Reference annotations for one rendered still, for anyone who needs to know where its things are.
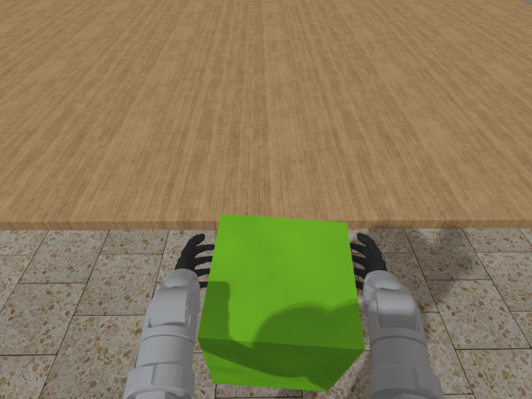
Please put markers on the left robot forearm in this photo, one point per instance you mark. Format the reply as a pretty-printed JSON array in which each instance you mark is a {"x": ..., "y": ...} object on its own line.
[{"x": 163, "y": 367}]

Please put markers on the carton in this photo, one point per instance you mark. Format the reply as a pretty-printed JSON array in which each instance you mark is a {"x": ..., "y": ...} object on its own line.
[{"x": 281, "y": 307}]

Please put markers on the right robot forearm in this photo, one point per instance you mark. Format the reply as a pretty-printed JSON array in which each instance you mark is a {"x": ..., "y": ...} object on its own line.
[{"x": 401, "y": 367}]

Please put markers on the right robot hand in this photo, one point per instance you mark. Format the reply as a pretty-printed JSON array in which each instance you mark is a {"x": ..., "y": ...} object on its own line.
[{"x": 373, "y": 260}]

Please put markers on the left robot hand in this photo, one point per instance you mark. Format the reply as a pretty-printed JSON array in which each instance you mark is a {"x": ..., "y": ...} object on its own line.
[{"x": 189, "y": 261}]

